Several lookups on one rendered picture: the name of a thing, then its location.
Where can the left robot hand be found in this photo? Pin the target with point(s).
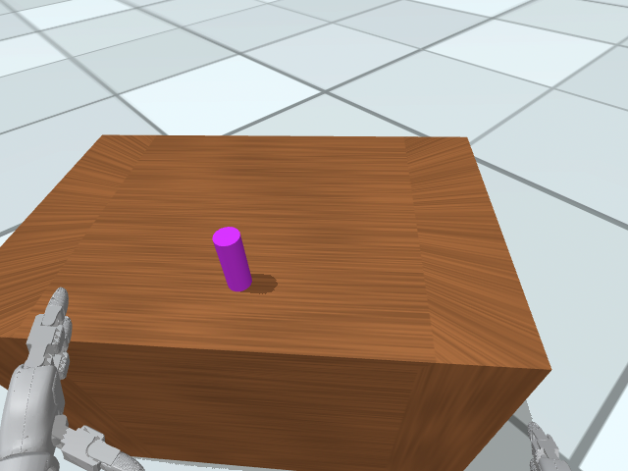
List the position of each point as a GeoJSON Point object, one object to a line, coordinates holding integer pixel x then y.
{"type": "Point", "coordinates": [33, 417]}

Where can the can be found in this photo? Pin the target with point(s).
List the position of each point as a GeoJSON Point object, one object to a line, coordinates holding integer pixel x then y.
{"type": "Point", "coordinates": [232, 257]}

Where can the right robot hand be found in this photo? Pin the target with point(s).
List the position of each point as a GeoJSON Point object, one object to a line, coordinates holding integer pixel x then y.
{"type": "Point", "coordinates": [545, 451]}

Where can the left robot arm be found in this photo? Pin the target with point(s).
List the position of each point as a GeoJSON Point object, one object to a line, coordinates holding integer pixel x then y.
{"type": "Point", "coordinates": [30, 461]}

